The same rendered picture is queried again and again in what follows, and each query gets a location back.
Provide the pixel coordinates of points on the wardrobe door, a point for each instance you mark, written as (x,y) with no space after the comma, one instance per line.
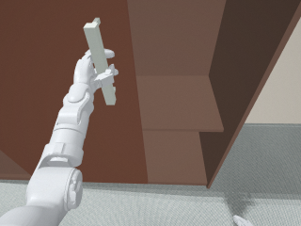
(41,42)
(8,166)

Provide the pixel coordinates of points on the handle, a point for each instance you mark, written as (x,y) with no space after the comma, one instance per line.
(95,44)

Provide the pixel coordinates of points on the robot left hand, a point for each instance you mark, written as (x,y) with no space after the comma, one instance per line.
(85,72)

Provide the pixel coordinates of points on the robot right hand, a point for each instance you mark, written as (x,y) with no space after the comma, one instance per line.
(241,222)

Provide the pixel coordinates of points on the left robot forearm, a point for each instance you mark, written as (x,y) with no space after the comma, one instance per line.
(65,149)

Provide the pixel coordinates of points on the robot left upper arm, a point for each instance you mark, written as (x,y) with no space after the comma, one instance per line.
(53,192)

